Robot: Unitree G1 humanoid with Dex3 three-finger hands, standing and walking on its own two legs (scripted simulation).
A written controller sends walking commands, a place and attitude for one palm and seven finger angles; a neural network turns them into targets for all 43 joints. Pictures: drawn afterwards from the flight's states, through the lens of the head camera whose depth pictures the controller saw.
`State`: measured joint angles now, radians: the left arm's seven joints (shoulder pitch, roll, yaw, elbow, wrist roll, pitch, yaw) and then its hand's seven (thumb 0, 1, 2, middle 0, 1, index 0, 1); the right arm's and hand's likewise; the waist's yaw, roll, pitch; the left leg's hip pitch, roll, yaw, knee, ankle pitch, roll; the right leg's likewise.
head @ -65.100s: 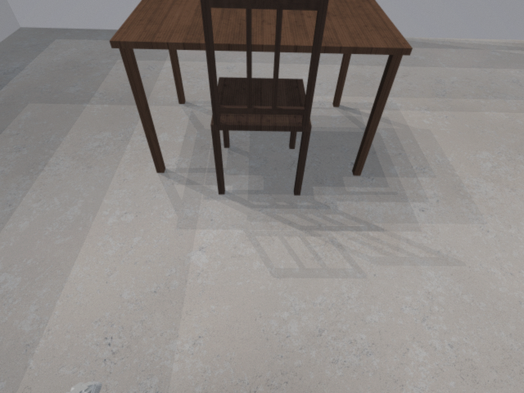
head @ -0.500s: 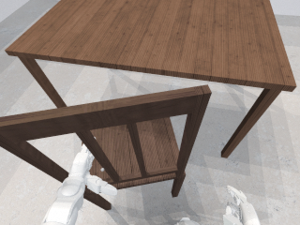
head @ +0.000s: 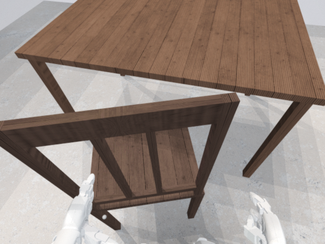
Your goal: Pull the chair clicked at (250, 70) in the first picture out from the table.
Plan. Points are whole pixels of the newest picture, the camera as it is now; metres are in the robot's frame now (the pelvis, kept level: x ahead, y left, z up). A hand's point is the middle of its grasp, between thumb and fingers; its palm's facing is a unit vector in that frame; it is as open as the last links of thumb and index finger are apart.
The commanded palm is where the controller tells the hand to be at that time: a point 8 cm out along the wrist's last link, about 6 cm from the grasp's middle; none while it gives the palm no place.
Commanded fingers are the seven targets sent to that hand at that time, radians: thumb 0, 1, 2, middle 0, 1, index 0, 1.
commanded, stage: draw the fingers out of the gap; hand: left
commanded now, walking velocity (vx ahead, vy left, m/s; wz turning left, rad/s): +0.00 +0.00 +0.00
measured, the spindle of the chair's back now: (117, 173) +0.30 +0.14 -0.02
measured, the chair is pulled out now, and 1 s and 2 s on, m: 0.25 0.25 0.25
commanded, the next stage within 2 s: draw the hand back to the body in 0.32 s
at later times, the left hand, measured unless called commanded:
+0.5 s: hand out of the picture +0.14 +0.14 -0.02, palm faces +0.01 -0.99 -0.13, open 17.5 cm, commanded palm +0.11 +0.20 +0.01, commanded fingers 0.00 -0.55 0.20 0.00 0.00 0.00 0.00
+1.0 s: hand (68, 224) +0.16 +0.18 +0.09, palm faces +0.05 -0.97 -0.23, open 17.2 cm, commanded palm +0.12 +0.24 +0.10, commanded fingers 0.00 -0.22 0.36 -0.05 -0.07 -0.05 -0.07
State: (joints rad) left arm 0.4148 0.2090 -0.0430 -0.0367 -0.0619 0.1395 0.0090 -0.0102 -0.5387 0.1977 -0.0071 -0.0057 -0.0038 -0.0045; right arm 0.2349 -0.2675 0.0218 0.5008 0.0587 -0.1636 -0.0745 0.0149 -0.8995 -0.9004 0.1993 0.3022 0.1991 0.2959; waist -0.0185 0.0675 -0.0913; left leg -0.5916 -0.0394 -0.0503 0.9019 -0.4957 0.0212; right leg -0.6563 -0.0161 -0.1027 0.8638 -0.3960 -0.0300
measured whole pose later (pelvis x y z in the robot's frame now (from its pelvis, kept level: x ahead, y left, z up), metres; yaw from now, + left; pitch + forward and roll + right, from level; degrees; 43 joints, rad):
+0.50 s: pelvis -0.01 +0.00 -0.01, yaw +0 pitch +11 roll -1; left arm 0.67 0.20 -0.05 -0.23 -0.10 0.10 -0.02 -0.01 -0.54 0.20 -0.01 -0.01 0.00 0.00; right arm 0.24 -0.24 0.01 0.47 0.07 -0.18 -0.09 0.02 -0.90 -0.90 0.20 0.30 0.20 0.30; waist -0.01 0.07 -0.12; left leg -0.64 -0.04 -0.06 0.98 -0.52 0.02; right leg -0.70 -0.01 -0.11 0.93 -0.42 -0.04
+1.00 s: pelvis -0.01 -0.01 +0.00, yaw -1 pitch +8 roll -1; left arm 0.66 0.28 0.17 -0.36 -0.22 -0.20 -0.15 -0.01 -0.48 0.23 -0.02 -0.02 -0.01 -0.02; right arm 0.21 -0.22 -0.01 0.55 0.09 -0.23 -0.09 0.02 -0.90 -0.90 0.20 0.30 0.20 0.30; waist 0.03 0.08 -0.09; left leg -0.56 -0.02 -0.05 0.94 -0.51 0.00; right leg -0.63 0.01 -0.11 0.90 -0.41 -0.05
